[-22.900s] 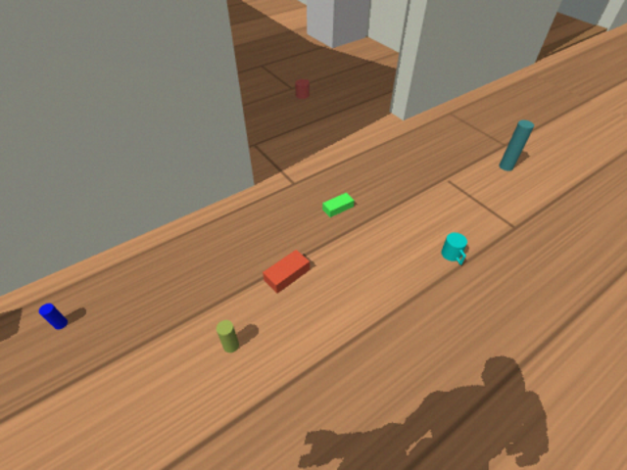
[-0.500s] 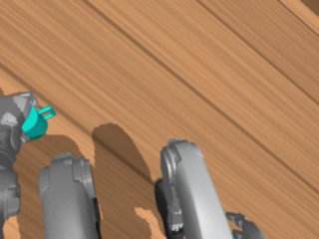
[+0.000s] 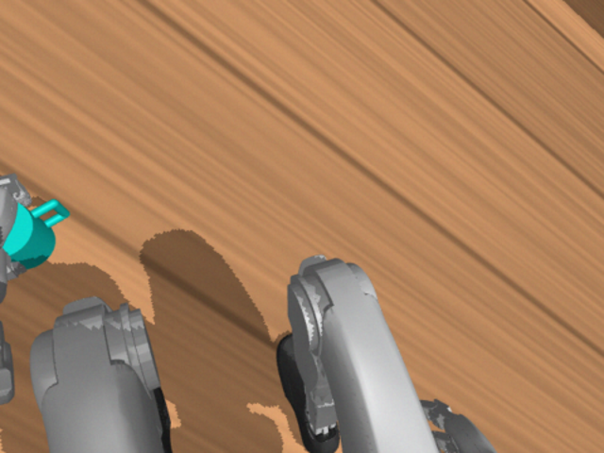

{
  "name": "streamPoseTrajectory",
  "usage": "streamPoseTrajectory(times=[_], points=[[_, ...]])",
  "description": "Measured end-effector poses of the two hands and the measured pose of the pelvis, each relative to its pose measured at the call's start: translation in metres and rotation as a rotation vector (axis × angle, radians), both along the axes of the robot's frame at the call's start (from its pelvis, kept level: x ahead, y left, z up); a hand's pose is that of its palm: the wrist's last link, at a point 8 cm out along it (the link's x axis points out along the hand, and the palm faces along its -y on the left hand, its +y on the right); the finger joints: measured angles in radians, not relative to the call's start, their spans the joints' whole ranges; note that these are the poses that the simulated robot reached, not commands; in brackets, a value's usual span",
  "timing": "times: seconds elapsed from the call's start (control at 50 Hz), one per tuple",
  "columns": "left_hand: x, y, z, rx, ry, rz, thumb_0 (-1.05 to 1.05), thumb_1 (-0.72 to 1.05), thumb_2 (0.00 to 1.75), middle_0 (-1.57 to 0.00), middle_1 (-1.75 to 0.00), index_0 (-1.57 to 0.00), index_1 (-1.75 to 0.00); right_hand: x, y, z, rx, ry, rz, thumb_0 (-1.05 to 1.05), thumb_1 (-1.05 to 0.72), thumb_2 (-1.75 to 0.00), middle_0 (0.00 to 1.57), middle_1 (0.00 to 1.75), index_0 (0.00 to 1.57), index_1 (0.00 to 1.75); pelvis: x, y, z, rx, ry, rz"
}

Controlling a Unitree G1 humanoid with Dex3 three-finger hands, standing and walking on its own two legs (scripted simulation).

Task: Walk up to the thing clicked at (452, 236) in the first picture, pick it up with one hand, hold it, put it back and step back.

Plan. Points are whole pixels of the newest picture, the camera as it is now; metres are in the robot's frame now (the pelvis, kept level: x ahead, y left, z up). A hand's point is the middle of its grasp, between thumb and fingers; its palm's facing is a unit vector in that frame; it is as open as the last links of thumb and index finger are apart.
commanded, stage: rest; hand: left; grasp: from above
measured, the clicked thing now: (23, 229) +0.43 +0.29 -0.24
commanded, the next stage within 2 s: open in 0.50 s
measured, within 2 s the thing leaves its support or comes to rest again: rests again in 0.16 s
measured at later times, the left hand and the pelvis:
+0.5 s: hand (5, 242) +0.41 +0.31 -0.23, palm faces -0.42 -0.17 -0.89, open 10.7 cm; pelvis +0.00 +0.00 -0.01, yaw -2 degrees
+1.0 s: hand (9, 241) +0.41 +0.31 -0.23, palm faces -0.41 -0.15 -0.90, open 12.5 cm; pelvis +0.00 +0.01 -0.01, yaw -3 degrees
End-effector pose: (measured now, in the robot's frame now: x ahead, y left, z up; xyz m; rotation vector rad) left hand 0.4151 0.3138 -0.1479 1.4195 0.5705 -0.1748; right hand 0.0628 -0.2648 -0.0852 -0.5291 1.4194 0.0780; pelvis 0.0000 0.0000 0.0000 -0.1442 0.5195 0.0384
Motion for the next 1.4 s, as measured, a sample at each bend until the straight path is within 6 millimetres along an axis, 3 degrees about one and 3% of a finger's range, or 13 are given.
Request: streamPoseTrajectory(times=[0.26, 0.5, 0.7, 0.92, 1.1, 1.4], points=[[-0.001, -0.002, -0.018, -0.005, -0.024, -0.025, 0.01, -0.12, 0.74, -0.58, -0.86, -0.52, -0.87, -0.003, 0.004, 0.003, 0.005, 0.013, 0.043, 0.0, -0.9, -0.89, 0.2, 0.3, 0.2, 0.3, 0.002, 0.004, -0.008, -0.02, -0.024, -0.011], [0.002, 0.0, -0.02, 0.002, -0.022, 0.01, 0.01, -0.12, 0.74, -0.58, -0.86, -0.52, -0.86, 0.005, 0.011, 0.0, 0.048, -0.021, 0.09, 0.0, -0.9, -0.89, 0.2, 0.3, 0.2, 0.3, 0.001, 0.005, -0.01, -0.029, -0.04, -0.018], [0.002, 0.001, -0.02, -0.01, -0.015, 0.012, 0.01, -0.12, 0.74, -0.57, -0.87, -0.52, -0.87, -0.007, 0.014, 0.003, 0.057, -0.001, 0.099, 0.0, -0.9, -0.89, 0.2, 0.3, 0.2, 0.3, -0.001, 0.005, -0.01, -0.034, -0.055, -0.023], [0.001, -0.003, -0.027, -0.019, -0.029, -0.03, 0.01, -0.22, 0.86, -0.34, -0.93, -0.33, -0.92, -0.016, 0.015, 0.01, 0.039, 0.013, 0.107, 0.0, -0.89, -0.89, 0.2, 0.3, 0.2, 0.3, -0.003, 0.007, -0.011, -0.045, -0.068, -0.027], [0.006, -0.001, -0.026, 0.004, -0.05, -0.015, 0.0, -0.37, 0.97, -0.2, -1.0, -0.2, -0.99, -0.007, 0.015, 0.015, 0.044, -0.006, 0.124, 0.0, -0.89, -0.89, 0.2, 0.3, 0.2, 0.3, -0.001, 0.009, -0.01, -0.054, -0.059, -0.028], [0.005, 0.001, -0.028, -0.003, -0.011, 0.015, 0.0, -0.45, 1.02, -0.11, -1.08, -0.11, -1.07, -0.002, 0.014, 0.011, 0.086, -0.012, 0.137, 0.0, -0.89, -0.89, 0.2, 0.3, 0.2, 0.3, 0.0, 0.007, -0.008, -0.046, -0.059, -0.025]])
